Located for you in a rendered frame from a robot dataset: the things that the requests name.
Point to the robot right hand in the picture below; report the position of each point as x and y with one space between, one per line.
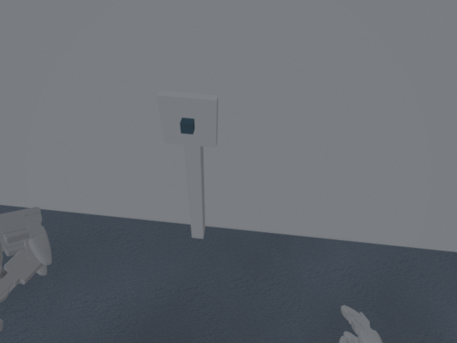
361 326

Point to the button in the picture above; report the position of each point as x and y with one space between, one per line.
187 126

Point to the panel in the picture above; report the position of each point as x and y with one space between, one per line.
203 108

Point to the robot left hand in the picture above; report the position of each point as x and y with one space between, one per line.
22 235

